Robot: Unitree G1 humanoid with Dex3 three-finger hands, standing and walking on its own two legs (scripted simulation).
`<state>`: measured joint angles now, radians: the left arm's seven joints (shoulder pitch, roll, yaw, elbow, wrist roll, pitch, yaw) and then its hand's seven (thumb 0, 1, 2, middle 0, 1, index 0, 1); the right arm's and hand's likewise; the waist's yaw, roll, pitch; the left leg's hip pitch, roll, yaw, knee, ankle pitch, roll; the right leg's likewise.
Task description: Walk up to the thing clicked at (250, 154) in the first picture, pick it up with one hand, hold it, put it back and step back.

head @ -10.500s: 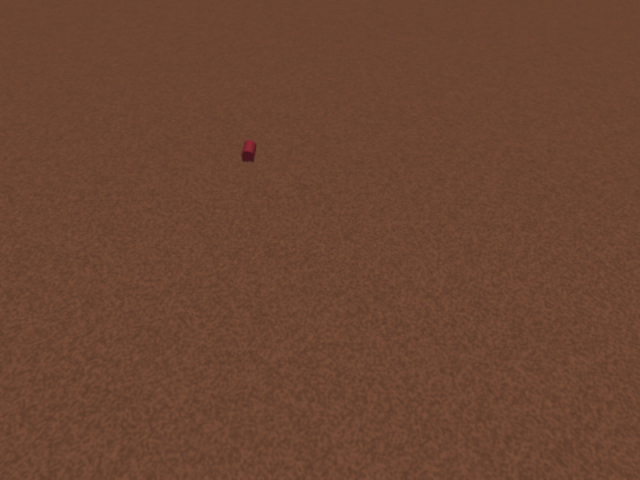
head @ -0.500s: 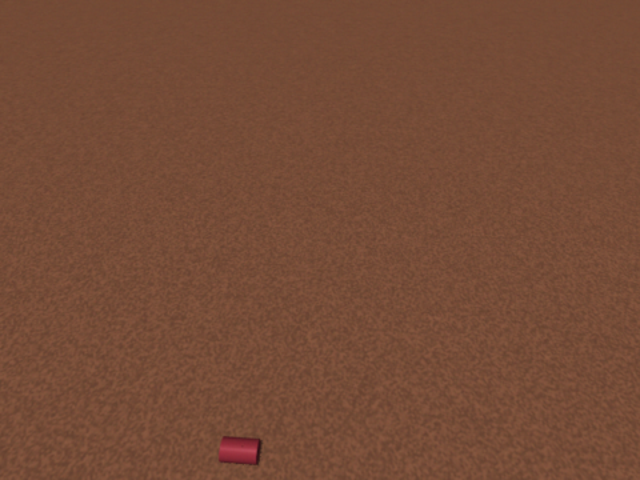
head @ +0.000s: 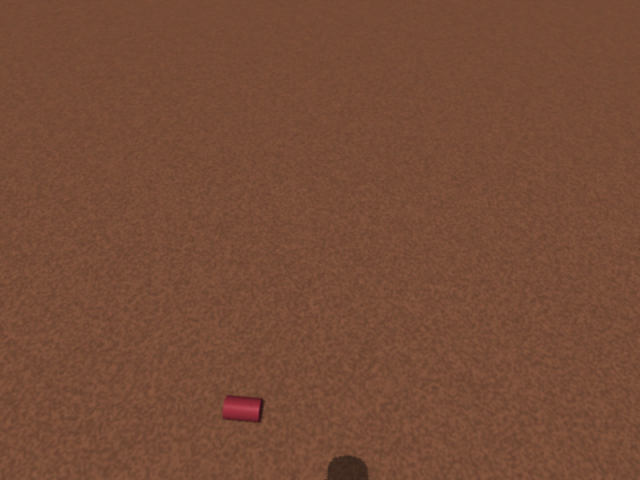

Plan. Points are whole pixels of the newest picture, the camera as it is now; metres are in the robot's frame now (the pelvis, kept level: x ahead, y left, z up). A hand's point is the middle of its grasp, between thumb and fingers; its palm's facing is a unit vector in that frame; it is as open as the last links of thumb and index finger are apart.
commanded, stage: walk up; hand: left
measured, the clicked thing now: (243, 408) +0.43 +0.21 -0.74
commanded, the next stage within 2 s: none
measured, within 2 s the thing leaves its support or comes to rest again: neither
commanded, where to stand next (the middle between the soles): +0.04 -0.02 m, yaw -2 degrees
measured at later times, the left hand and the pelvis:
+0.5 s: hand out of the picture +0.06 +0.27 -0.16, palm faces -0.07 -0.93 -0.37, open 7.4 cm; pelvis -0.02 +0.01 +0.00, yaw -2 degrees
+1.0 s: hand out of the picture +0.10 +0.25 -0.15, palm faces -0.07 -0.94 -0.35, open 7.4 cm; pelvis +0.00 +0.00 +0.00, yaw -3 degrees
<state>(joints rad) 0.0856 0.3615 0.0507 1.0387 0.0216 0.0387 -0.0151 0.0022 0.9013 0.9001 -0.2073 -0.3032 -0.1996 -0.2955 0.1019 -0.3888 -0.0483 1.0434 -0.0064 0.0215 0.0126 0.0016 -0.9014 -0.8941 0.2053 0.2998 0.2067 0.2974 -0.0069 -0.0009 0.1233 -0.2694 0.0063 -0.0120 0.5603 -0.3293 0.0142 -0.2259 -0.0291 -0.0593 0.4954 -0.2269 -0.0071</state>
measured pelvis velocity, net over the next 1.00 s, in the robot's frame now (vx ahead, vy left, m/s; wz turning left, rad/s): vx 0.00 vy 0.00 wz -0.06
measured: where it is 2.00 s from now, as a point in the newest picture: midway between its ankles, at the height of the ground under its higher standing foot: outside the picture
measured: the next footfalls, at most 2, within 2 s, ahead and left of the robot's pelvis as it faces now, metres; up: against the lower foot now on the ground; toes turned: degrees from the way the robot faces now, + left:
right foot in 0.42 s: +0.02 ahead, -0.14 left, +0.00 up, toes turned -6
